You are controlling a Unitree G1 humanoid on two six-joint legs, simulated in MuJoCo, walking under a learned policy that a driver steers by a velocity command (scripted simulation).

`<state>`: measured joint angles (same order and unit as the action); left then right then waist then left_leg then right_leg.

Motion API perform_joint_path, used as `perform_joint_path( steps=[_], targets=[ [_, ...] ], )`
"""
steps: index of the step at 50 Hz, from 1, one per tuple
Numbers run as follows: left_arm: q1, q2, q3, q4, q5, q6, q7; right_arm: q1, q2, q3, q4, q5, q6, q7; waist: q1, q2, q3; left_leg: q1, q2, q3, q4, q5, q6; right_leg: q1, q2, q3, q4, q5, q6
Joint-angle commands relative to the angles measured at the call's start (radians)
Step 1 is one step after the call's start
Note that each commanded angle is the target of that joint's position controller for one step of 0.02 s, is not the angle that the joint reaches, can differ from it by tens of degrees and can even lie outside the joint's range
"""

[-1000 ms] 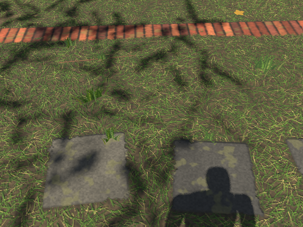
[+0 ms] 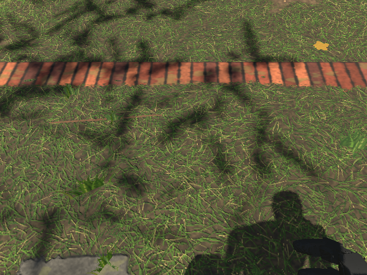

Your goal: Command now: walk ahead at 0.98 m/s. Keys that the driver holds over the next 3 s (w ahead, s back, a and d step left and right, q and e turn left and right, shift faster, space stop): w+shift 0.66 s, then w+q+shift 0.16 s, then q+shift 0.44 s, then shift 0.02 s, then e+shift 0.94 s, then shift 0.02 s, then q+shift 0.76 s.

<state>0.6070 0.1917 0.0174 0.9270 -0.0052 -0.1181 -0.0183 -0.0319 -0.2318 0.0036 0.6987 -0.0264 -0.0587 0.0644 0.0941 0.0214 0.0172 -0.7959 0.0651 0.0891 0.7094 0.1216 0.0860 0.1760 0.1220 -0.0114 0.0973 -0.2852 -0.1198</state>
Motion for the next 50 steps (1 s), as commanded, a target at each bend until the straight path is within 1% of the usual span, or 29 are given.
perform_joint_path(
  steps=[1, 3, 5, 6, 7, 8, 9, 11, 13, 15, 18, 22, 25, 27, 28, 29, 30, 31, 32, 33, 35, 36, 38, 40, 42, 44, 47, 49, 50],
  targets=[
    [0.004, 0.165, 0.024, -0.023, 0.002, -0.016, 0.018, -0.113, -0.051, 0.001, -0.07, 0.006, -0.017, -0.009, -0.048, -0.065, 0.089, 0.219, -0.086, 0.072, -0.143, 0.025, 0.038, -0.103, -0.255, 0.041, -0.013, 1.024, 0.029],
    [0.006, 0.208, 0.029, -0.001, 0.022, -0.001, 0.038, -0.045, -0.097, -0.014, -0.052, 0.003, -0.014, -0.027, -0.096, -0.13, 0.002, 0.327, -0.159, 0.085, -0.156, -0.104, 0.06, 0.014, -0.287, 0.038, 0.157, 1.369, 0.042],
    [-0.049, 0.254, 0.042, 0.008, 0.046, 0.027, 0.055, 0.295, -0.177, -0.05, 0.051, 0.01, -0.013, -0.054, -0.255, -0.16, -0.16, 0.655, -0.166, 0.033, -0.193, -0.208, 0.099, -0.018, -0.311, 0.034, 0.575, 1.431, 0.045],
    [-0.128, 0.252, 0.044, -0.015, 0.047, 0.03, 0.052, 0.507, -0.219, -0.073, 0.106, -0.002, -0.01, -0.075, -0.358, -0.14, -0.246, 0.933, -0.065, -0.061, -0.176, -0.316, 0.143, -0.224, -0.282, 0.017, 0.877, 1.185, 0.029],
    [-0.119, 0.109, 0.014, -0.057, 0.035, 0.015, 0.035, 0.579, -0.282, -0.096, 0.124, -0.031, -0.007, -0.087, -0.295, 0.104, -0.32, 1.201, 0.2, -0.42, -0.136, -0.53, 0.216, -0.6, -0.122, -0.003, 1.28, 0.233, 0.023],
    [-0.058, 0.127, 0.017, -0.074, -0.012, -0.002, 0.022, 0.525, -0.243, -0.095, 0.122, -0.022, -0.007, -0.067, -0.223, 0.185, -0.392, 1.299, 0.324, -0.905, -0.341, -0.681, 0.322, -0.875, -0.022, 0.114, 1.483, -0.155, 0.019],
    [-0.19, 0.166, 0.018, -0.102, -0.002, -0.006, 0.027, 0.432, -0.189, -0.094, 0.123, -0.007, -0.013, -0.056, -0.208, 0.049, -0.194, 1.145, 0.268, -0.76, -0.429, -0.69, 0.281, -0.967, -0.115, 0.127, 1.409, -0.025, -0.011],
    [-0.277, 0.137, 0.011, -0.119, 0.017, -0.001, 0.013, 0.374, -0.091, -0.075, 0.147, -0.015, -0.031, -0.05, -0.135, -0.087, -0.009, 0.832, 0.204, -0.557, -0.506, -0.535, 0.229, -0.904, -0.174, 0.117, 1.297, 0.019, -0.008],
    [-0.266, 0.086, -0.003, -0.129, 0.05, 0.032, -0.012, 0.382, -0.052, -0.056, 0.182, -0.008, -0.048, -0.058, -0.057, -0.055, 0.046, 0.65, 0.133, -0.436, -0.562, -0.523, 0.181, -0.842, -0.217, 0.117, 1.212, 0.008, 0.021],
    [-0.351, 0.071, -0.013, -0.172, 0.062, 0.047, -0.028, 0.412, -0.082, -0.06, 0.206, 0.015, -0.068, -0.055, -0.045, -0.019, 0.109, 0.574, 0.11, -0.357, -0.632, -0.476, 0.173, -0.903, -0.259, 0.079, 1.129, 0.041, 0.05],
    [-0.546, 0.093, -0.023, -0.255, 0.054, 0.04, -0.037, 0.427, -0.105, -0.062, 0.206, 0.023, -0.087, -0.041, -0.067, -0.021, 0.17, 0.484, 0.035, -0.202, -0.691, -0.24, 0.144, -0.872, -0.278, 0.011, 0.83, 0.27, 0.065],
    [-0.671, 0.091, -0.035, -0.275, 0.029, 0.033, -0.051, 0.523, -0.153, -0.065, 0.238, 0.047, -0.102, -0.041, -0.119, -0.022, 0.155, 0.588, 0.044, -0.109, -0.764, 0.131, 0.099, -0.661, -0.201, -0.091, 0.545, 0.531, 0.024],
    [-0.677, 0.138, -0.02, -0.28, 0.043, 0.03, -0.032, 0.566, -0.206, -0.067, 0.259, 0.022, -0.083, -0.056, -0.109, 0.051, 0.07, 0.871, 0.089, -0.076, -0.584, 0.635, 0.068, -0.634, -0.114, -0.133, 0.465, 0.382, -0.012],
    [-0.418, 0.209, 0.013, -0.208, 0.043, 0.032, -0.007, 0.548, -0.255, -0.076, 0.27, -0.007, -0.052, -0.08, 0.027, 0.115, -0.098, 0.909, 0.122, -0.067, -0.22, 0.844, 0.045, -0.367, -0.053, -0.102, 0.471, 0.2, -0.042],
    [-0.207, 0.252, 0.036, -0.139, 0.045, 0.036, 0.01, 0.508, -0.262, -0.079, 0.262, -0.013, -0.04, -0.088, 0.13, 0.104, -0.187, 0.802, 0.096, -0.049, 0.057, 0.715, 0.036, -0.147, -0.084, -0.072, 0.448, 0.153, -0.059],
    [-0.034, 0.34, 0.065, -0.103, 0.06, 0.041, 0.03, 0.511, -0.17, -0.061, 0.234, -0.021, -0.041, -0.084, 0.158, -0.008, -0.309, 0.583, 0.022, -0.048, 0.452, 0.24, 0.046, 0.09, -0.299, 0.155, 0.511, -0.095, -0.079],
    [-0.08, 0.388, 0.082, -0.105, 0.072, 0.041, 0.018, 0.644, -0.035, -0.031, 0.19, 0.054, -0.06, -0.059, 0.01, -0.356, -0.473, 0.195, -0.159, -0.139, 0.836, -0.572, 0.003, 0.337, -0.557, 0.785, 0.298, -0.307, -0.221],
    [-0.151, 0.317, 0.084, -0.108, 0.049, 0.043, 0.003, 0.525, -0.134, -0.047, 0.175, 0.046, -0.067, -0.07, 0.032, -0.177, -0.379, 0.064, -0.091, -0.203, 0.849, -0.503, 0.037, 0.276, -0.491, 0.791, 0.206, -0.281, -0.189],
    [-0.216, 0.255, 0.071, -0.095, 0.043, 0.031, 0.001, 0.396, -0.143, -0.049, 0.147, 0.043, -0.07, -0.07, 0.017, -0.086, -0.2, 0.031, -0.043, -0.185, 0.778, -0.407, 0.037, 0.108, -0.453, 0.589, 0.201, -0.135, -0.162],
    [-0.241, 0.205, 0.063, -0.077, 0.048, 0.023, -0.002, 0.362, -0.12, -0.041, 0.137, 0.03, -0.069, -0.066, -0.02, 0.005, -0.108, 0.067, -0.012, -0.18, 0.706, -0.387, 0.035, -0.05, -0.416, 0.478, 0.178, -0.007, -0.145],
    [-0.269, 0.127, 0.039, -0.052, 0.052, 0.01, 0.005, 0.395, -0.071, -0.031, 0.144, 0.004, -0.032, -0.043, -0.104, -0.01, -0.043, 0.172, 0.031, -0.197, 0.622, -0.378, 0.024, -0.27, -0.369, 0.316, 0.116, 0.003, -0.087],
    [-0.264, 0.107, 0.032, -0.038, 0.041, 0.0, 0.004, 0.395, -0.051, -0.028, 0.145, -0.001, -0.012, -0.033, -0.122, -0.027, -0.008, 0.181, 0.046, -0.196, 0.597, -0.373, 0.018, -0.326, -0.344, 0.255, 0.073, -0.001, -0.062],
    [-0.255, 0.128, 0.036, -0.02, 0.021, -0.022, -0.002, 0.312, -0.048, -0.025, 0.107, -0.006, 0.011, -0.019, -0.133, -0.061, 0.073, 0.117, 0.069, -0.179, 0.524, -0.31, 0.003, -0.388, -0.336, 0.147, 0.003, 0.083, -0.039],
    [-0.255, 0.124, 0.033, -0.016, 0.023, -0.032, -0.008, 0.211, -0.054, -0.022, 0.071, 0.005, 0.016, -0.013, -0.122, -0.05, 0.112, 0.092, 0.046, -0.125, 0.402, -0.174, 0.004, -0.408, -0.262, -0.02, -0.035, 0.246, 0.008],
    [-0.255, 0.118, 0.024, -0.011, 0.018, -0.043, -0.007, 0.134, -0.04, -0.01, 0.038, 0.006, 0.003, -0.006, -0.125, -0.043, 0.152, 0.148, 0.029, -0.054, 0.205, -0.029, 0.011, -0.427, -0.238, -0.142, -0.016, 0.574, 0.036],
    [-0.203, 0.136, 0.019, 0.003, 0.002, -0.05, 0.01, 0.049, -0.019, 0.0, 0.018, 0.004, -0.015, 0.008, -0.096, -0.007, 0.153, 0.24, -0.03, 0.06, 0.004, 0.103, 0.015, -0.388, -0.228, -0.2, 0.015, 0.788, 0.065],
    [-0.198, 0.222, 0.033, -0.018, -0.008, -0.04, 0.051, 0.185, -0.07, -0.018, 0.073, -0.014, -0.022, 0.014, -0.146, -0.077, 0.021, 0.436, -0.157, 0.138, -0.102, 0.123, 0.038, -0.241, -0.25, -0.234, 0.271, 1.126, 0.117],
    [-0.244, 0.259, 0.047, -0.04, 0.0, -0.008, 0.071, 0.476, -0.145, -0.053, 0.151, -0.025, -0.016, -0.001, -0.274, -0.119, -0.134, 0.732, -0.204, 0.071, -0.094, 0.042, 0.089, -0.286, -0.286, -0.211, 0.688, 1.167, 0.142],
    [-0.296, 0.27, 0.058, -0.049, -0.001, 0.006, 0.066, 0.601, -0.177, -0.076, 0.186, -0.019, -0.017, -0.022, -0.343, -0.086, -0.166, 0.833, -0.15, -0.013, -0.184, 0.104, 0.132, -0.355, -0.238, -0.213, 1.019, 0.839, 0.156]
  ],
)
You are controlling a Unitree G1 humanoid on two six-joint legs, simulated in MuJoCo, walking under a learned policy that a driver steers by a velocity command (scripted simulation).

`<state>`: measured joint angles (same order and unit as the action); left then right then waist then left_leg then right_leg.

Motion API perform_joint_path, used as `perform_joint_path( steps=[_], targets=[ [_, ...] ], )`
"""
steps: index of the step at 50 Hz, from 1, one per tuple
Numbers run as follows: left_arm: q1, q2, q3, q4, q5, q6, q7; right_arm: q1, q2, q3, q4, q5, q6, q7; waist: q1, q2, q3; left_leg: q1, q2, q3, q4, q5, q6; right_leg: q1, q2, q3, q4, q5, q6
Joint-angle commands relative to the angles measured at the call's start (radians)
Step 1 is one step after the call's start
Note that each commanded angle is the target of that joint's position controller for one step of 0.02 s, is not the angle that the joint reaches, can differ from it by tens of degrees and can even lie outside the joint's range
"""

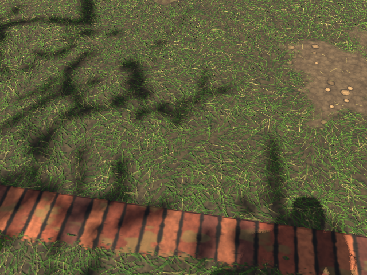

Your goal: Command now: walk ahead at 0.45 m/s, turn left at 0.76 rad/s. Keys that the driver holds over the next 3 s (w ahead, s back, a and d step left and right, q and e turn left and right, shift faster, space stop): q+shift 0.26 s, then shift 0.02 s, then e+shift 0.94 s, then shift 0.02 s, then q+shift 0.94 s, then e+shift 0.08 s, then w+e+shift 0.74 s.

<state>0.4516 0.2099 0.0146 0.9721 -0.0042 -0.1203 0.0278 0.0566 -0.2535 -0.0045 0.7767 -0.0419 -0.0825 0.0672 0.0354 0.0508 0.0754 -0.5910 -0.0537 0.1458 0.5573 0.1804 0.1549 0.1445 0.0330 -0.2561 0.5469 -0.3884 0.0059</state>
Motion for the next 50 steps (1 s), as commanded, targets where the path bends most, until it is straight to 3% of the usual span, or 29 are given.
perform_joint_path(
  steps=[1, 2, 3, 4, 5, 6, 7, 8, 10, 13, 15, 17, 22, 24, 26, 28, 29, 30, 31, 32, 33, 34, 35, 37, 40, 44, 50],
  targets=[
    [-0.125, 0.163, 0.051, -0.118, 0.011, 0.016, 0.005, 0.463, -0.215, -0.088, 0.106, 0.02, 0.009, -0.05, -0.198, 0.106, -0.194, 0.755, 0.125, -0.247, 0.015, 0.622, 0.095, -0.568, 0.028, 0.027, 0.924, -0.125, 0.038],
    [0.039, 0.106, 0.03, -0.185, -0.023, 0.028, 0.014, 0.449, -0.325, -0.116, 0.079, -0.002, 0.015, -0.046, -0.109, 0.166, -0.444, 1.086, 0.385, -0.651, 0.073, 1.058, 0.342, -0.847, 0.057, 0.23, 1.257, -0.247, 0.077],
    [0.003, 0.145, 0.019, -0.202, 0.004, 0.029, 0.019, 0.361, -0.307, -0.13, 0.006, 0.025, 0.034, -0.058, -0.124, -0.032, -0.552, 1.047, 0.401, -0.773, -0.058, 0.755, 0.368, -0.874, 0.006, 0.326, 1.224, -0.109, 0.053],
    [-0.053, 0.159, 0.018, -0.213, 0.017, 0.032, 0.014, 0.271, -0.247, -0.119, -0.018, 0.041, 0.05, -0.074, -0.083, -0.12, -0.399, 0.837, 0.353, -0.742, -0.148, 0.427, 0.336, -0.857, -0.035, 0.342, 1.109, -0.059, 0.041],
    [-0.129, 0.16, 0.022, -0.226, 0.04, 0.039, 0.01, 0.226, -0.18, -0.101, -0.017, 0.045, 0.06, -0.08, -0.047, -0.188, -0.255, 0.643, 0.286, -0.691, -0.222, 0.233, 0.284, -0.841, -0.063, 0.339, 0.991, -0.061, 0.045],
    [-0.158, 0.165, 0.025, -0.242, 0.055, 0.059, 0.009, 0.224, -0.157, -0.093, -0.02, 0.05, 0.06, -0.084, -0.032, -0.188, -0.178, 0.515, 0.256, -0.646, -0.236, 0.293, 0.252, -0.801, -0.08, 0.339, 0.908, -0.06, 0.053],
    [-0.167, 0.162, 0.025, -0.251, 0.062, 0.089, 0.011, 0.232, -0.142, -0.087, -0.013, 0.048, 0.059, -0.082, -0.016, -0.187, -0.143, 0.412, 0.225, -0.6, -0.241, 0.348, 0.225, -0.747, -0.091, 0.335, 0.833, -0.066, 0.062],
    [-0.173, 0.145, 0.021, -0.261, 0.062, 0.111, 0.014, 0.239, -0.152, -0.088, -0.01, 0.044, 0.056, -0.076, -0.006, -0.18, -0.133, 0.337, 0.194, -0.559, -0.235, 0.389, 0.204, -0.705, -0.101, 0.332, 0.759, -0.069, 0.07],
    [-0.201, 0.118, 0.012, -0.29, 0.056, 0.125, 0.015, 0.244, -0.194, -0.103, -0.022, 0.03, 0.051, -0.072, -0.007, -0.15, -0.177, 0.307, 0.143, -0.523, -0.203, 0.463, 0.163, -0.672, -0.099, 0.32, 0.657, -0.013, 0.074],
    [-0.27, 0.134, 0.014, -0.336, 0.045, 0.137, 0.015, 0.249, -0.212, -0.116, -0.047, 0.036, 0.072, -0.08, -0.026, -0.075, -0.221, 0.334, 0.091, -0.537, -0.174, 0.336, 0.071, -0.703, -0.086, 0.333, 0.557, 0.111, 0.074],
    [-0.283, 0.143, 0.017, -0.341, 0.042, 0.149, 0.015, 0.257, -0.201, -0.115, -0.055, 0.043, 0.087, -0.085, -0.041, -0.033, -0.223, 0.381, 0.082, -0.528, -0.175, 0.212, 0.013, -0.732, -0.089, 0.33, 0.505, 0.179, 0.066],
    [-0.305, 0.143, 0.017, -0.342, 0.037, 0.154, 0.014, 0.283, -0.165, -0.103, -0.051, 0.038, 0.094, -0.085, -0.071, 0.007, -0.198, 0.421, 0.09, -0.516, -0.186, 0.164, -0.021, -0.741, -0.098, 0.32, 0.444, 0.21, 0.053],
    [-0.312, 0.125, 0.006, -0.318, 0.015, 0.15, -0.001, 0.288, -0.093, -0.061, -0.034, 0.003, 0.096, -0.089, -0.104, 0.037, -0.159, 0.456, 0.151, -0.478, -0.217, 0.107, -0.005, -0.606, -0.096, 0.301, 0.25, 0.148, 0.008],
    [-0.305, 0.146, 0.011, -0.312, 0.001, 0.151, -0.008, 0.271, -0.131, -0.061, -0.029, -0.012, 0.096, -0.091, -0.101, 0.053, -0.131, 0.429, 0.176, -0.463, -0.209, 0.093, 0.026, -0.526, -0.054, 0.285, 0.198, 0.058, -0.012],
    [-0.282, 0.176, 0.022, -0.313, -0.003, 0.151, -0.015, 0.256, -0.173, -0.069, -0.027, -0.005, 0.103, -0.1, -0.088, 0.046, -0.105, 0.463, 0.212, -0.469, -0.159, 0.127, 0.052, -0.516, -0.021, 0.276, 0.134, -0.021, -0.038],
    [-0.228, 0.159, 0.022, -0.3, 0.0, 0.142, -0.017, 0.227, -0.191, -0.073, -0.03, 0.019, 0.108, -0.113, -0.054, 0.017, -0.095, 0.477, 0.209, -0.445, -0.089, 0.124, 0.033, -0.446, -0.002, 0.271, -0.047, 0.058, -0.061],
    [-0.213, 0.169, 0.025, -0.298, 0.007, 0.134, -0.016, 0.221, -0.195, -0.074, -0.035, 0.025, 0.105, -0.12, -0.047, -0.011, -0.096, 0.449, 0.179, -0.423, -0.041, 0.04, -0.001, -0.388, -0.022, 0.339, -0.139, 0.18, -0.078],
    [-0.184, 0.239, 0.041, -0.303, 0.023, 0.124, -0.015, 0.218, -0.176, -0.072, -0.06, 0.023, 0.1, -0.123, -0.056, -0.135, -0.113, 0.374, 0.089, -0.346, 0.114, -0.141, -0.05, -0.323, -0.15, 0.541, -0.188, 0.411, -0.121],
    [-0.177, 0.341, 0.076, -0.309, 0.015, 0.127, -0.023, 0.184, -0.152, -0.068, -0.099, 0.022, 0.101, -0.122, -0.059, -0.277, -0.063, 0.141, -0.091, -0.187, 0.256, -0.574, -0.122, -0.244, -0.34, 0.782, -0.157, 0.9, -0.266],
    [-0.061, 0.318, 0.083, -0.281, 0.011, 0.13, -0.033, 0.141, -0.155, -0.062, -0.115, 0.008, 0.103, -0.122, -0.001, -0.264, -0.101, 0.036, -0.098, -0.197, 0.438, -0.832, -0.146, -0.193, -0.407, 0.903, -0.193, 1.017, -0.363],
    [-0.053, 0.296, 0.085, -0.274, 0.005, 0.132, -0.034, 0.131, -0.151, -0.062, -0.112, 0.008, 0.104, -0.114, -0.013, -0.161, -0.101, 0.017, -0.064, -0.24, 0.535, -0.783, -0.159, -0.189, -0.347, 0.835, -0.184, 0.945, -0.352],
    [-0.107, 0.277, 0.087, -0.282, 0.004, 0.141, -0.028, 0.118, -0.14, -0.061, -0.107, 0.015, 0.107, -0.108, -0.033, -0.114, -0.084, 0.009, -0.034, -0.253, 0.555, -0.709, -0.175, -0.217, -0.271, 0.751, -0.179, 0.844, -0.304],
    [-0.145, 0.265, 0.088, -0.293, 0.003, 0.15, -0.024, 0.103, -0.141, -0.06, -0.116, 0.02, 0.112, -0.102, -0.046, -0.12, -0.079, -0.003, -0.018, -0.255, 0.535, -0.655, -0.185, -0.226, -0.215, 0.707, -0.181, 0.78, -0.257],
    [-0.152, 0.254, 0.093, -0.307, -0.001, 0.159, -0.024, 0.095, -0.135, -0.055, -0.123, 0.017, 0.116, -0.091, -0.042, -0.144, -0.128, 0.011, -0.019, -0.234, 0.505, -0.604, -0.203, -0.204, -0.148, 0.675, -0.173, 0.744, -0.217],
    [-0.098, 0.271, 0.109, -0.301, -0.001, 0.164, -0.023, 0.045, -0.12, -0.043, -0.147, 0.023, 0.117, -0.086, -0.01, -0.15, -0.15, -0.004, -0.024, -0.235, 0.406, -0.587, -0.213, -0.167, -0.126, 0.723, -0.168, 0.673, -0.202],
    [-0.084, 0.299, 0.127, -0.31, 0.006, 0.171, -0.018, 0.004, -0.14, -0.039, -0.161, 0.029, 0.11, -0.09, 0.014, -0.176, -0.152, 0.01, -0.034, -0.26, 0.295, -0.572, -0.208, -0.167, -0.115, 0.82, -0.169, 0.548, -0.191],
    [-0.147, 0.315, 0.137, -0.331, 0.018, 0.174, -0.029, 0.012, -0.164, -0.037, -0.166, 0.038, 0.088, -0.099, 0.004, -0.203, -0.134, 0.185, -0.062, -0.281, 0.119, -0.549, -0.172, -0.282, -0.08, 0.925, -0.16, 0.489, -0.156]
  ],
)
Over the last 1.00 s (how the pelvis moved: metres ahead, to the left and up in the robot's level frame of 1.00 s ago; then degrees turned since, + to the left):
0.96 -0.04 -0.02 11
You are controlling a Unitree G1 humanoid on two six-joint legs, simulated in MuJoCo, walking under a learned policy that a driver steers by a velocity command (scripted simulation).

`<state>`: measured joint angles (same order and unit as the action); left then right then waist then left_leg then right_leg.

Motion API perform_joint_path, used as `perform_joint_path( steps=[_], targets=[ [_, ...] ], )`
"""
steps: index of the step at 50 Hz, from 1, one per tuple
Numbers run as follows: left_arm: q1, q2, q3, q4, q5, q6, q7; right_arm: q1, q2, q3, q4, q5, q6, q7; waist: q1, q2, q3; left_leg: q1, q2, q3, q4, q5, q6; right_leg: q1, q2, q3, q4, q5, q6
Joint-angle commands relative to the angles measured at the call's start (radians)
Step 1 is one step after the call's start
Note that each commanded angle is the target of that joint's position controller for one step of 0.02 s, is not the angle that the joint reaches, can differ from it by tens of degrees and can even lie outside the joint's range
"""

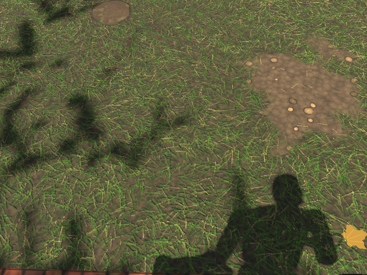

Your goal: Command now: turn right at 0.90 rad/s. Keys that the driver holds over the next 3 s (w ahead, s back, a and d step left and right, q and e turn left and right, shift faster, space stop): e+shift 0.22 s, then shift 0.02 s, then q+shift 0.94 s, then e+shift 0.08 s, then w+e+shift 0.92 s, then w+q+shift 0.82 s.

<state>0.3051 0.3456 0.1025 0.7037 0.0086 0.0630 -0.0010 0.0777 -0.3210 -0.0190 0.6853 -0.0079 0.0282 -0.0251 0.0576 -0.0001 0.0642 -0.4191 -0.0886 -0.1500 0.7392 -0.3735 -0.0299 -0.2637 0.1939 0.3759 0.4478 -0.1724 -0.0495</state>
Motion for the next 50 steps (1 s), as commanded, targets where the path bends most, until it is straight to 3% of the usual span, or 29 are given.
perform_joint_path(
  steps=[1, 3, 4, 5, 6, 7, 9, 11, 14, 17, 19, 21, 22, 23, 24, 25, 26, 27, 29, 31, 34, 39, 42, 43, 44, 45, 46, 48, 50],
  targets=[
    [-0.023, 0.178, 0.049, -0.068, 0.006, -0.01, -0.003, 0.012, -0.099, -0.023, -0.07, 0.006, -0.026, -0.011, -0.031, -0.158, -0.118, 0.073, -0.03, 0.012, -0.122, 0.014, 0.017, 0.091, -0.229, 0.308, -0.063, 0.243, -0.084],
    [-0.082, 0.164, 0.043, -0.081, 0.0, -0.011, -0.004, 0.075, -0.105, -0.027, -0.056, 0.004, -0.035, -0.026, -0.081, -0.151, -0.099, 0.257, -0.017, 0.014, -0.343, 0.11, 0.025, -0.028, -0.176, 0.306, -0.045, 0.095, -0.022],
    [-0.054, 0.124, 0.032, -0.077, -0.005, -0.017, -0.004, 0.078, -0.14, -0.036, -0.053, 0.0, -0.041, -0.038, -0.068, -0.063, -0.11, 0.379, 0.085, -0.057, -0.456, 0.137, 0.045, -0.12, -0.109, 0.236, 0.026, -0.151, 0.027],
    [0.047, 0.043, 0.013, -0.07, -0.007, -0.022, 0.0, 0.068, -0.207, -0.046, -0.078, -0.004, -0.035, -0.046, -0.016, 0.14, -0.167, 0.488, 0.354, -0.292, -0.519, 0.028, 0.109, -0.205, -0.002, 0.029, 0.273, -0.416, 0.071],
    [0.038, 0.117, 0.028, -0.075, 0.013, -0.022, 0.007, 0.006, -0.237, -0.047, -0.102, -0.018, -0.026, -0.037, -0.027, 0.165, -0.129, 0.352, 0.476, -0.454, -0.57, 0.025, 0.204, -0.297, 0.045, -0.15, 0.462, -0.441, 0.085],
    [-0.019, 0.181, 0.042, -0.076, 0.03, -0.019, 0.003, 0.023, -0.176, -0.04, -0.085, -0.019, -0.022, -0.03, -0.029, 0.118, -0.092, 0.287, 0.455, -0.363, -0.538, 0.145, 0.24, -0.281, -0.06, -0.186, 0.578, -0.358, 0.093],
    [0.001, 0.152, 0.038, -0.049, 0.024, -0.003, -0.021, -0.02, -0.101, -0.02, -0.093, -0.016, -0.018, -0.021, -0.011, 0.097, -0.05, 0.221, 0.325, -0.117, -0.493, 0.296, 0.211, -0.261, -0.094, -0.229, 0.714, -0.251, 0.09],
    [0.019, 0.137, 0.03, -0.039, 0.008, 0.01, -0.043, -0.011, -0.093, -0.017, -0.102, -0.02, -0.017, -0.027, -0.014, 0.128, -0.059, 0.242, 0.287, -0.003, -0.469, 0.415, 0.212, -0.28, -0.115, -0.283, 0.8, -0.209, 0.101],
    [-0.07, 0.095, 0.005, -0.064, 0.001, 0.01, -0.045, 0.127, -0.106, -0.029, -0.057, -0.02, -0.027, -0.015, -0.077, 0.128, -0.072, 0.329, 0.296, -0.008, -0.434, 0.542, 0.238, -0.295, -0.116, -0.293, 0.692, -0.237, 0.112],
    [-0.084, 0.042, -0.021, -0.055, -0.002, 0.013, -0.028, 0.159, -0.101, -0.03, -0.02, -0.014, -0.042, -0.002, -0.079, 0.153, -0.096, 0.354, 0.306, -0.027, -0.397, 0.6, 0.247, -0.216, -0.089, -0.242, 0.494, -0.286, 0.092],
    [-0.083, 0.0, -0.049, -0.034, 0.0, 0.018, -0.013, 0.108, -0.072, -0.014, -0.013, -0.014, -0.046, 0.015, -0.055, 0.193, -0.104, 0.284, 0.263, -0.011, -0.405, 0.535, 0.225, -0.047, -0.125, -0.32, 0.25, -0.295, 0.077],
    [-0.098, 0.021, -0.049, -0.03, 0.001, 0.015, 0.012, 0.154, -0.133, -0.038, 0.015, -0.015, -0.03, 0.03, -0.068, 0.24, -0.068, 0.267, 0.236, -0.066, -0.356, 0.635, 0.222, 0.013, -0.093, -0.392, 0.1, -0.244, 0.071],
    [-0.07, 0.03, -0.048, -0.021, 0.002, 0.009, 0.023, 0.17, -0.156, -0.049, 0.025, -0.006, -0.023, 0.037, -0.048, 0.219, -0.068, 0.258, 0.233, -0.088, -0.317, 0.704, 0.206, 0.058, -0.089, -0.395, -0.015, -0.154, 0.062],
    [-0.035, 0.046, -0.045, -0.011, 0.005, -0.003, 0.031, 0.174, -0.165, -0.056, 0.027, 0.005, -0.02, 0.04, -0.029, 0.187, -0.086, 0.218, 0.231, -0.107, -0.286, 0.697, 0.173, 0.15, -0.116, -0.369, -0.128, -0.023, 0.048],
    [-0.009, 0.1, -0.035, -0.007, 0.016, -0.02, 0.04, 0.188, -0.141, -0.054, 0.017, 0.016, -0.025, 0.04, -0.029, 0.117, -0.134, 0.12, 0.208, -0.108, -0.248, 0.542, 0.125, 0.29, -0.224, -0.279, -0.151, 0.03, 0.022],
    [0.016, 0.154, -0.03, -0.019, 0.032, -0.028, 0.051, 0.197, -0.046, -0.035, -0.014, 0.018, -0.03, 0.042, -0.029, -0.101, -0.176, -0.041, 0.119, -0.017, -0.061, 0.144, 0.074, 0.423, -0.485, -0.075, -0.157, 0.216, -0.034],
    [-0.057, 0.209, -0.009, -0.017, 0.007, -0.019, 0.049, 0.187, -0.052, -0.039, -0.03, 0.015, -0.018, 0.029, -0.029, -0.305, -0.122, -0.092, 0.014, 0.156, 0.123, -0.243, 0.054, 0.245, -0.603, -0.039, -0.13, 0.435, -0.177],
    [-0.087, 0.119, -0.029, -0.04, 0.008, -0.024, 0.042, 0.188, -0.116, -0.061, -0.003, 0.0, -0.001, 0.022, -0.029, -0.163, -0.084, -0.09, 0.062, 0.119, 0.293, -0.239, 0.046, 0.197, -0.571, -0.105, -0.135, 0.478, -0.2],
    [-0.19, 0.032, -0.059, -0.065, 0.015, -0.024, 0.043, 0.243, -0.107, -0.077, 0.036, 0.001, 0.025, 0.03, -0.087, -0.12, -0.038, -0.078, 0.073, 0.13, 0.403, -0.135, 0.029, 0.129, -0.464, -0.267, -0.133, 0.447, -0.142],
    [-0.195, 0.033, -0.058, -0.066, 0.019, -0.029, 0.054, 0.243, -0.084, -0.076, 0.034, -0.002, 0.041, 0.05, -0.085, -0.164, -0.029, -0.109, 0.085, 0.156, 0.396, -0.073, 0.003, 0.157, -0.427, -0.343, -0.132, 0.432, -0.129],
    [-0.147, 0.042, -0.05, -0.051, 0.022, -0.034, 0.056, 0.178, -0.058, -0.07, -0.008, 0.0, 0.048, 0.07, -0.047, -0.156, -0.034, -0.133, 0.108, 0.176, 0.29, -0.046, -0.015, 0.219, -0.464, -0.366, -0.122, 0.391, -0.143],
    [-0.14, 0.09, -0.026, -0.04, 0.023, -0.048, 0.031, 0.135, -0.039, -0.064, -0.069, 0.006, 0.052, 0.086, -0.037, -0.178, -0.064, 0.027, 0.106, 0.243, 0.046, -0.057, 0.029, 0.187, -0.503, -0.438, -0.046, 0.411, -0.109],
    [-0.147, 0.108, -0.014, -0.041, 0.003, -0.051, 0.014, 0.163, -0.043, -0.072, -0.081, 0.001, 0.046, 0.082, -0.071, -0.143, -0.084, 0.144, 0.079, 0.272, -0.127, 0.014, 0.064, 0.141, -0.515, -0.491, 0.089, 0.352, -0.052],
    [-0.129, 0.101, -0.012, -0.031, -0.004, -0.051, 0.007, 0.228, -0.06, -0.08, -0.06, -0.011, 0.033, 0.07, -0.111, -0.051, -0.113, 0.265, 0.07, 0.218, -0.252, 0.136, 0.086, 0.062, -0.48, -0.54, 0.237, 0.245, 0.001],
    [-0.096, 0.066, -0.021, -0.054, -0.003, -0.05, 0.001, 0.284, -0.195, -0.113, -0.058, -0.024, 0.017, 0.05, -0.128, 0.209, -0.121, 0.405, 0.265, -0.124, -0.398, 0.382, 0.147, -0.163, -0.369, -0.6, 0.524, -0.114, 0.075],
    [-0.191, 0.004, -0.045, -0.143, 0.019, -0.032, 0.007, 0.347, -0.32, -0.144, -0.064, 0.003, 0.009, 0.052, -0.147, 0.324, -0.15, 0.421, 0.469, -0.48, -0.41, 0.729, 0.333, -0.384, -0.184, -0.463, 0.679, -0.553, 0.117],
    [-0.217, 0.04, -0.042, -0.131, 0.031, -0.023, 0.016, 0.369, -0.275, -0.141, -0.059, 0.015, 0.01, 0.053, -0.17, 0.152, -0.168, 0.451, 0.447, -0.407, -0.406, 0.612, 0.366, -0.41, -0.225, -0.345, 0.763, -0.503, 0.11],
    [-0.205, 0.051, -0.037, -0.103, 0.012, -0.035, 0.018, 0.213, -0.187, -0.112, -0.078, 0.007, 0.025, 0.036, -0.095, 0.089, -0.044, 0.326, 0.315, -0.249, -0.428, 0.392, 0.294, -0.405, -0.266, -0.317, 0.7, -0.291, 0.095],
    [-0.162, 0.074, -0.03, -0.077, 0.031, -0.034, 0.017, 0.134, -0.15, -0.098, -0.103, 0.012, 0.029, 0.029, -0.063, 0.114, -0.068, 0.289, 0.232, -0.183, -0.419, 0.459, 0.249, -0.339, -0.248, -0.333, 0.676, -0.192, 0.102]
  ],
)
Over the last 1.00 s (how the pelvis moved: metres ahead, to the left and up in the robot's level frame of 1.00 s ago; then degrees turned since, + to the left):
0.23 -0.07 0.03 -8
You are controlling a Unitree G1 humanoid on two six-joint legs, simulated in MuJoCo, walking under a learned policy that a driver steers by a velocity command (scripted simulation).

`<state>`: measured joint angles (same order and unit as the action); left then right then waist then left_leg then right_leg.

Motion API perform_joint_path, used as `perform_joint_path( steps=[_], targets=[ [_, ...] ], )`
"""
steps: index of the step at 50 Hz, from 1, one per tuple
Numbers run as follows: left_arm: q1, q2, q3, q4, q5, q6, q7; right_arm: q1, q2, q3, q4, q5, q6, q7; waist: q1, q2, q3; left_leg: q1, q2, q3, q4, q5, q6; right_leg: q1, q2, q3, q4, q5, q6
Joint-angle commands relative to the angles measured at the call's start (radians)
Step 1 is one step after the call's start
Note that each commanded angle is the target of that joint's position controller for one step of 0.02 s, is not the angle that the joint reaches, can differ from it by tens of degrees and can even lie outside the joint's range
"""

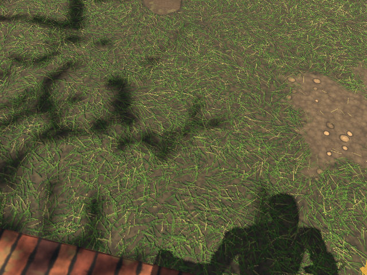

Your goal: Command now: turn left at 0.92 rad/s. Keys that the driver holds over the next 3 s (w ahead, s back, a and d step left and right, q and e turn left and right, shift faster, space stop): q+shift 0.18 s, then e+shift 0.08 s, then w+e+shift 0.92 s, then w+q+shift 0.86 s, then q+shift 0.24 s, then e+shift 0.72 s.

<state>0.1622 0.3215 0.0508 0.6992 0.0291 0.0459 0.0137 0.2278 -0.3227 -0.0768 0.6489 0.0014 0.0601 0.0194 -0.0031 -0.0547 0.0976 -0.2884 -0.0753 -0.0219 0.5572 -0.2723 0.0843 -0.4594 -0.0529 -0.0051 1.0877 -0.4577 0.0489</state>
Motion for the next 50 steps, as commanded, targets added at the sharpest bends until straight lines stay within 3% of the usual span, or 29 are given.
perform_joint_path(
  steps=[1, 3, 9, 13, 14, 16, 18, 22, 24, 25, 26, 27, 28, 29, 30, 33, 38, 40, 41, 42, 43, 44, 45, 46, 47, 48, 49, 50],
  targets=[
    [0.001, 0.094, 0.021, -0.064, 0.013, -0.012, -0.001, -0.006, -0.153, -0.04, -0.064, 0.002, -0.006, -0.013, 0.002, 0.146, -0.127, 0.161, 0.21, -0.306, -0.225, 0.399, 0.129, -0.127, 0.011, 0.05, 0.034, 0.108, 0.007],
    [0.004, 0.079, 0.016, -0.064, 0.007, -0.006, -0.005, 0.023, -0.173, -0.048, -0.053, 0.002, -0.013, -0.009, -0.003, 0.119, -0.144, 0.172, 0.197, -0.327, -0.214, 0.391, 0.123, -0.133, 0.023, 0.057, -0.006, 0.123, 0.014],
    [-0.065, 0.088, 0.011, -0.086, 0.003, -0.005, 0.005, 0.074, -0.192, -0.057, -0.048, -0.012, -0.009, -0.015, -0.042, 0.166, -0.119, 0.188, 0.178, -0.483, -0.212, 0.214, 0.13, -0.183, 0.064, 0.101, -0.16, 0.129, 0.015],
    [-0.023, 0.086, 0.007, -0.051, -0.011, -0.01, 0.01, 0.076, -0.135, -0.028, -0.035, -0.023, -0.018, -0.025, -0.046, 0.173, -0.155, 0.187, 0.202, -0.426, -0.173, 0.446, 0.124, -0.087, 0.045, 0.062, -0.207, 0.133, -0.008],
    [-0.013, 0.08, 0.002, -0.046, -0.004, -0.013, 0.002, 0.103, -0.12, -0.02, -0.022, -0.029, -0.021, -0.023, -0.057, 0.167, -0.19, 0.179, 0.198, -0.432, -0.21, 0.241, 0.13, -0.043, 0.044, 0.042, -0.225, 0.125, -0.016],
    [-0.045, 0.076, -0.002, -0.045, 0.002, -0.019, -0.022, 0.112, -0.115, -0.009, -0.006, -0.045, -0.03, -0.013, -0.075, 0.211, -0.128, 0.131, 0.198, -0.495, -0.313, -0.31, 0.147, -0.038, 0.041, 0.018, -0.28, 0.109, -0.039],
    [-0.073, 0.095, 0.001, -0.046, -0.009, -0.029, -0.037, 0.106, -0.142, -0.012, 0.004, -0.055, -0.048, -0.009, -0.082, 0.212, -0.053, 0.128, 0.244, -0.523, -0.352, -0.419, 0.163, -0.07, 0.038, 0.018, -0.328, 0.082, -0.067],
    [0.0, 0.084, -0.005, -0.03, -0.019, -0.054, -0.055, 0.059, -0.16, -0.017, 0.023, -0.046, -0.093, -0.02, -0.028, 0.155, -0.02, 0.107, 0.292, -0.405, -0.367, -0.366, 0.135, 0.047, 0.043, 0.008, -0.453, 0.061, -0.148],
    [0.17, 0.075, -0.001, 0.031, -0.021, -0.067, -0.053, -0.019, -0.141, -0.01, 0.016, -0.036, -0.103, -0.019, 0.073, 0.097, -0.029, -0.056, 0.232, -0.252, -0.268, -0.345, 0.096, 0.336, 0.095, -0.055, -0.607, 0.106, -0.178],
    [0.324, 0.117, 0.018, 0.09, -0.016, -0.079, -0.047, -0.043, -0.102, 0.003, 0.009, -0.049, -0.11, -0.021, 0.135, -0.024, -0.051, -0.192, 0.155, -0.144, -0.021, -0.224, 0.069, 0.531, 0.077, 0.068, -0.662, 0.005, -0.198],
    [0.43, 0.221, 0.044, 0.095, -0.003, -0.095, -0.042, -0.089, -0.021, 0.031, -0.042, -0.046, -0.129, -0.013, 0.166, -0.245, -0.077, -0.403, 0.022, 0.036, 0.357, -0.128, -0.002, 0.642, -0.19, 0.578, -0.865, -0.325, -0.282],
    [0.375, 0.21, 0.041, 0.079, -0.011, -0.094, -0.057, -0.138, -0.049, 0.03, -0.084, -0.053, -0.143, -0.006, 0.114, -0.187, 0.0, -0.639, -0.034, -0.036, 0.473, -0.169, -0.029, 0.635, -0.248, 0.912, -0.987, -0.414, -0.34],
    [0.316, 0.19, 0.046, 0.061, -0.013, -0.096, -0.058, -0.146, -0.074, 0.028, -0.074, -0.063, -0.153, -0.001, 0.085, -0.066, 0.037, -0.669, 0.041, -0.085, 0.542, -0.093, -0.037, 0.609, -0.245, 0.844, -0.949, -0.342, -0.357],
    [0.307, 0.172, 0.047, 0.057, -0.015, -0.101, -0.054, -0.157, -0.091, 0.028, -0.06, -0.066, -0.16, 0.006, 0.085, 0.006, 0.02, -0.649, 0.075, -0.082, 0.553, -0.026, -0.051, 0.598, -0.196, 0.719, -0.914, -0.215, -0.347],
    [0.319, 0.166, 0.048, 0.065, -0.017, -0.103, -0.046, -0.152, -0.089, 0.031, -0.054, -0.07, -0.16, 0.012, 0.074, 0.024, -0.001, -0.615, 0.092, -0.069, 0.53, -0.005, -0.065, 0.581, -0.152, 0.635, -0.919, -0.144, -0.329],
    [0.365, 0.113, 0.033, 0.099, -0.032, -0.114, -0.031, -0.189, -0.067, 0.047, -0.062, -0.074, -0.131, 0.028, 0.068, -0.016, 0.007, -0.555, 0.102, -0.023, 0.457, 0.037, -0.1, 0.506, -0.072, 0.515, -0.951, 0.089, -0.303],
    [0.418, 0.118, 0.046, 0.136, -0.032, -0.111, -0.019, -0.402, -0.022, 0.081, -0.146, -0.055, -0.124, 0.035, 0.118, -0.027, 0.018, -0.493, 0.046, 0.062, 0.235, 0.126, -0.131, 0.418, -0.01, 0.449, -0.925, 0.511, -0.3],
    [0.435, 0.123, 0.049, 0.153, -0.033, -0.112, -0.013, -0.462, -0.015, 0.09, -0.18, -0.046, -0.128, 0.036, 0.134, -0.057, 0.008, -0.409, 0.031, 0.072, 0.134, 0.177, -0.118, 0.408, -0.027, 0.465, -0.923, 0.672, -0.287],
    [0.421, 0.129, 0.051, 0.156, -0.036, -0.114, -0.009, -0.458, -0.023, 0.089, -0.187, -0.04, -0.13, 0.032, 0.121, -0.064, -0.004, -0.34, 0.025, 0.068, 0.094, 0.206, -0.107, 0.402, -0.04, 0.469, -0.915, 0.755, -0.275],
    [0.373, 0.14, 0.052, 0.149, -0.039, -0.118, -0.007, -0.404, -0.035, 0.085, -0.178, -0.036, -0.131, 0.024, 0.078, -0.064, -0.033, -0.198, 0.007, 0.065, 0.041, 0.214, -0.091, 0.364, -0.034, 0.448, -0.878, 0.881, -0.247],
    [0.337, 0.16, 0.056, 0.142, -0.043, -0.125, -0.008, -0.304, -0.07, 0.07, -0.15, -0.034, -0.132, 0.011, 0.024, -0.057, -0.103, 0.004, -0.021, 0.065, 0.023, 0.182, -0.073, 0.32, -0.02, 0.42, -0.777, 1.081, -0.212],
    [0.313, 0.196, 0.064, 0.14, -0.04, -0.132, -0.013, -0.126, -0.123, 0.046, -0.1, -0.027, -0.134, -0.008, -0.061, -0.044, -0.217, 0.245, -0.028, 0.049, 0.031, 0.133, -0.06, 0.274, -0.001, 0.409, -0.582, 1.176, -0.185],
    [0.248, 0.221, 0.072, 0.126, -0.034, -0.146, -0.019, 0.101, -0.168, 0.019, -0.04, -0.021, -0.136, -0.033, -0.183, -0.034, -0.311, 0.501, 0.048, -0.013, 0.028, 0.082, -0.043, 0.157, 0.039, 0.4, -0.343, 1.088, -0.167],
    [0.23, 0.111, 0.047, 0.102, -0.022, -0.163, -0.021, 0.307, -0.244, -0.013, -0.003, -0.047, -0.139, -0.06, -0.234, 0.114, -0.443, 0.712, 0.271, -0.232, -0.011, -0.312, -0.019, 0.034, 0.113, 0.323, -0.021, 0.605, -0.174],
    [0.279, 0.008, 0.016, 0.043, -0.066, -0.152, -0.023, 0.259, -0.278, -0.016, -0.014, -0.07, -0.137, -0.059, -0.135, 0.397, -0.557, 0.784, 0.533, -0.792, -0.233, -0.633, 0.046, -0.165, 0.2, 0.222, 0.242, -0.015, -0.162],
    [0.252, 0.078, 0.018, 0.055, -0.044, -0.133, -0.02, 0.13, -0.218, -0.018, -0.025, -0.062, -0.129, -0.055, -0.094, 0.312, -0.41, 0.627, 0.499, -0.836, -0.294, -0.693, 0.072, -0.254, 0.109, 0.173, 0.304, 0.086, -0.174],
    [0.192, 0.1, 0.025, 0.065, -0.021, -0.119, -0.028, 0.065, -0.128, 0.001, -0.028, -0.058, -0.128, -0.053, -0.084, 0.197, -0.279, 0.497, 0.465, -0.673, -0.277, -0.58, 0.076, -0.272, 0.058, 0.139, 0.287, 0.16, -0.173],
    [0.152, 0.087, 0.023, 0.067, -0.007, -0.107, -0.04, 0.069, -0.081, 0.01, -0.003, -0.06, -0.131, -0.048, -0.075, 0.097, -0.18, 0.379, 0.437, -0.54, -0.291, -0.388, 0.079, -0.268, 0.024, 0.117, 0.267, 0.179, -0.171]
  ],
)
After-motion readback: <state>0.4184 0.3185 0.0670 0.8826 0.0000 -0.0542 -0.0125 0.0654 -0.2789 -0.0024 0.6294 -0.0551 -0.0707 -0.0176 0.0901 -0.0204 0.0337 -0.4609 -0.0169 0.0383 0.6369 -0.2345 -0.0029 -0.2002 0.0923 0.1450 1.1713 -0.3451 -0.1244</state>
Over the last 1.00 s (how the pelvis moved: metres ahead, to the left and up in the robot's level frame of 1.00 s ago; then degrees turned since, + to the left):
0.00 0.05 -0.01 13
